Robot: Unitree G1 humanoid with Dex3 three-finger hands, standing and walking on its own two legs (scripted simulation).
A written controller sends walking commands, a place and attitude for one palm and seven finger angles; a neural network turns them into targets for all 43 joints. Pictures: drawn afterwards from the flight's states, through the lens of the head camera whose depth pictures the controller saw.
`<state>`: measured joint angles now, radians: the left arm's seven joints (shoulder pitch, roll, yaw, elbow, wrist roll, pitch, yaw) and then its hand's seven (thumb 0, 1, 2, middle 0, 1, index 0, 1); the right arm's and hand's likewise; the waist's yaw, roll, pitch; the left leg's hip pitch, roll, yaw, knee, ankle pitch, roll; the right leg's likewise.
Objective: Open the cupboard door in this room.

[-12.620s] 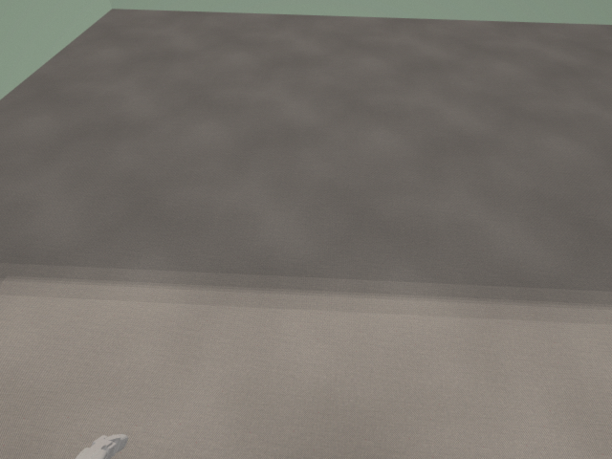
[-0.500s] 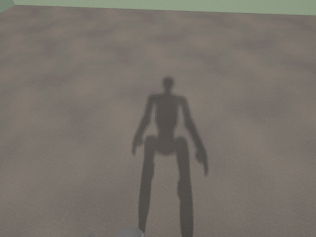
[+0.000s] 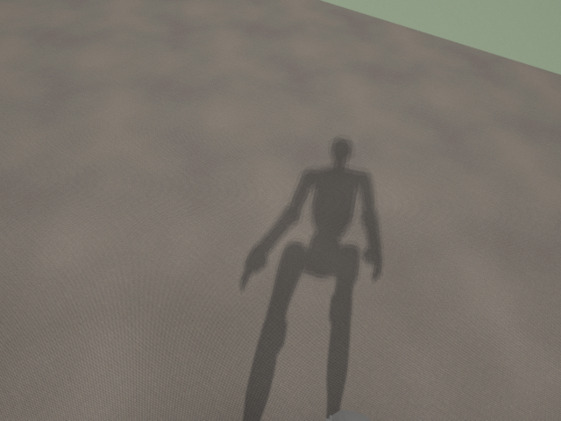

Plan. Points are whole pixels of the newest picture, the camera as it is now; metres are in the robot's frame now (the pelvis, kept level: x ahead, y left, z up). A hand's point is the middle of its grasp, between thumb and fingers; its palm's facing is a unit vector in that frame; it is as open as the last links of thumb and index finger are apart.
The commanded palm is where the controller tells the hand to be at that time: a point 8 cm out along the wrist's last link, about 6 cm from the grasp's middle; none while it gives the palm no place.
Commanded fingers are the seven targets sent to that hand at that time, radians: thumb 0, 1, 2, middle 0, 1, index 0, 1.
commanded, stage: turn or walk to find it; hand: left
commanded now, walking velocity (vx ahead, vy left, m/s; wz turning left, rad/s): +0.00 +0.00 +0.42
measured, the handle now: out of the picture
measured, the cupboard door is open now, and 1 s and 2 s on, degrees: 0 0 0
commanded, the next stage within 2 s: none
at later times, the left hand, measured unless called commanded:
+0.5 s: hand out of the picture +0.01 +0.14 -0.15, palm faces +0.23 -0.93 -0.27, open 7.3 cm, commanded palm none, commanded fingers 0.00 0.90 0.90 -0.20 -0.30 -0.20 -0.30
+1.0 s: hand out of the picture -0.12 +0.20 -0.18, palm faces +0.47 -0.85 -0.24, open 7.4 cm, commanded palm none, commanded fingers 0.00 0.90 0.90 -0.20 -0.30 -0.20 -0.30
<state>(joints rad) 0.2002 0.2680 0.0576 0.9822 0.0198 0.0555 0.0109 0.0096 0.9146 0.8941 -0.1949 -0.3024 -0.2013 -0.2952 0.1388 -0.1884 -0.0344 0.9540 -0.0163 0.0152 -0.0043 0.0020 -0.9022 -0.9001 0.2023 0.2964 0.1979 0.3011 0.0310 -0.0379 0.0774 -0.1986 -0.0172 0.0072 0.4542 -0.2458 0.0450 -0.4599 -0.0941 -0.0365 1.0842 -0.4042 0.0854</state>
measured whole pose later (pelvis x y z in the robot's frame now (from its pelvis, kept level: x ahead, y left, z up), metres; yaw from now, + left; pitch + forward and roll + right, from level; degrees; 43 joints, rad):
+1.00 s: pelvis -0.07 -0.01 +0.00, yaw +25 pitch -1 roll -1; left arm 0.21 0.27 0.06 0.99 0.02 0.06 0.01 0.01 0.91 0.89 -0.20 -0.30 -0.20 -0.30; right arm 0.14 -0.18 -0.03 0.95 -0.02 0.02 0.00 0.00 -0.90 -0.90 0.20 0.30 0.20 0.30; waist 0.03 -0.04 0.07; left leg -0.21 -0.02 0.01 0.45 -0.23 0.05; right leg -0.46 -0.10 -0.03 1.09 -0.39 0.08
